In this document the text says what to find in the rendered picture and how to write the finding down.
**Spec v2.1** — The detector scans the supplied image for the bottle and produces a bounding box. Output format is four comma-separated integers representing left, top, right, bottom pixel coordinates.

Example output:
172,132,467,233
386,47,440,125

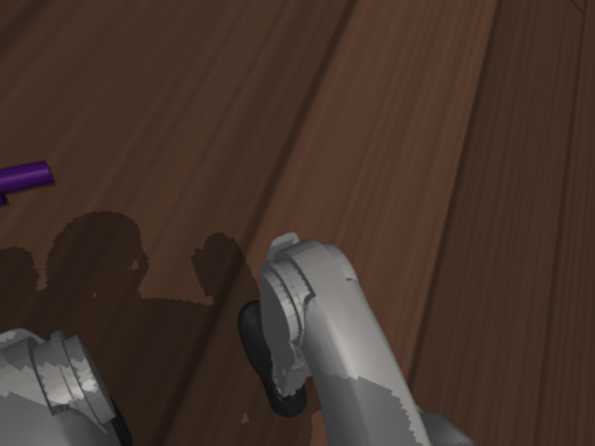
0,161,54,205

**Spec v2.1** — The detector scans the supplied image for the left robot foot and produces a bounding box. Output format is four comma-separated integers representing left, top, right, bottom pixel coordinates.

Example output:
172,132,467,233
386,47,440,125
109,395,132,446

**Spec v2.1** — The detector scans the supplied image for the right robot hand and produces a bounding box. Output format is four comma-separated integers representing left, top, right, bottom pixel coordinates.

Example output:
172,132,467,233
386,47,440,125
416,405,478,446

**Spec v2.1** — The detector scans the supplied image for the right robot foot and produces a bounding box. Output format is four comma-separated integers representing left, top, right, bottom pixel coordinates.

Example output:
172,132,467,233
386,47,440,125
237,300,307,417

